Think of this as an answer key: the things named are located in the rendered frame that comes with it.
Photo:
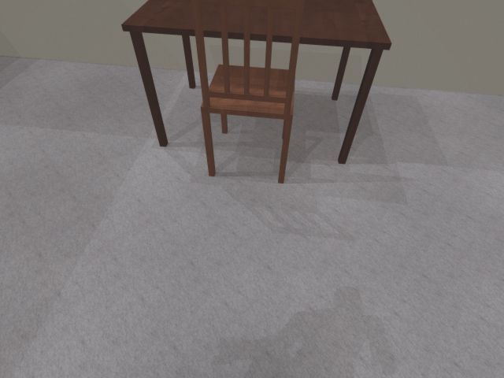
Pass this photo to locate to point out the table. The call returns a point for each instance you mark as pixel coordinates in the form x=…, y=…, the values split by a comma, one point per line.
x=347, y=23

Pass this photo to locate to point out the chair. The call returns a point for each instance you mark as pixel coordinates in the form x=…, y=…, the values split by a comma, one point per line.
x=244, y=90

